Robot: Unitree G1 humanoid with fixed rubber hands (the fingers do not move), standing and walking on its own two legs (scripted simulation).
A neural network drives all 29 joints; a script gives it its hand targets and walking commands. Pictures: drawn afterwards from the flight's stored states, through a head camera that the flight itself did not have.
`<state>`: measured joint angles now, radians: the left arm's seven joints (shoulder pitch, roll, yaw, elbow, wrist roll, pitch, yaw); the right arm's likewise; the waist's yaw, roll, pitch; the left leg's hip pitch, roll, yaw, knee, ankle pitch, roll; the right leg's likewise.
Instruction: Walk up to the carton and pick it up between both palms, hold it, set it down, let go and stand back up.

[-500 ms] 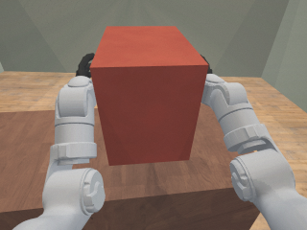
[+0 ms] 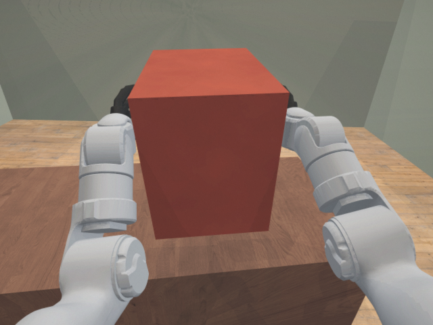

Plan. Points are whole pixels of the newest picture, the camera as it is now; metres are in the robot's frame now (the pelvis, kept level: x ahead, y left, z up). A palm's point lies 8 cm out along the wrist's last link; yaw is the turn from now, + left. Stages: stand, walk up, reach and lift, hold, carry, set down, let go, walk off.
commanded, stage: hold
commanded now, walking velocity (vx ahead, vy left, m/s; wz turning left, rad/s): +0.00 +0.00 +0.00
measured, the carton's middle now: (206, 132) +0.38 +0.01 +0.28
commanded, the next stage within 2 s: none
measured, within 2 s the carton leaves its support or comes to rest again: neither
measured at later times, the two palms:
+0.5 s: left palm (137, 126) +0.41 +0.13 +0.29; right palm (282, 123) +0.41 -0.15 +0.29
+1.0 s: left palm (123, 123) +0.37 +0.15 +0.31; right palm (282, 122) +0.37 -0.13 +0.31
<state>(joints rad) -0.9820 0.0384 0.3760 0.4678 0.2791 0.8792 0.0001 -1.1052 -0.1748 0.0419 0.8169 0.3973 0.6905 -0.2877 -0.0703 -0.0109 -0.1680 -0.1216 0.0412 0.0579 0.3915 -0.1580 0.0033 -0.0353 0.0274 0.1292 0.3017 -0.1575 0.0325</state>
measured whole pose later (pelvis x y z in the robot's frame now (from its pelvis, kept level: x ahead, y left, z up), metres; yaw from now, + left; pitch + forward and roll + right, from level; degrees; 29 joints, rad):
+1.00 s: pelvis +0.02 +0.00 +0.00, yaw +0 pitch -5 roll -1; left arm -0.96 0.04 0.34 0.37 0.27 0.94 0.02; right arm -1.06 -0.18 0.05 0.72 0.46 0.71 -0.33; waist -0.07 -0.01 -0.17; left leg -0.13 0.04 0.06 0.40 -0.18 0.00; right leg -0.03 0.03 0.13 0.29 -0.17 0.03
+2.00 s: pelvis +0.03 +0.00 +0.00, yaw +0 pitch -4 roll -1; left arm -0.95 0.04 0.34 0.35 0.26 0.96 0.02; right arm -1.05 -0.17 0.05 0.71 0.44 0.73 -0.32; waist -0.07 -0.01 -0.16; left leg -0.13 0.04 0.06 0.39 -0.19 0.00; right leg -0.04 0.03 0.13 0.29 -0.18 0.03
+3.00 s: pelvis +0.04 +0.00 +0.00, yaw +0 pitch -3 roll -1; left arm -0.95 0.04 0.34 0.36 0.25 0.93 0.02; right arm -1.04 -0.18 0.05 0.70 0.45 0.72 -0.33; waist -0.07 -0.01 -0.17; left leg -0.14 0.04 0.06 0.40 -0.20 0.00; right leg -0.04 0.03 0.13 0.29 -0.19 0.03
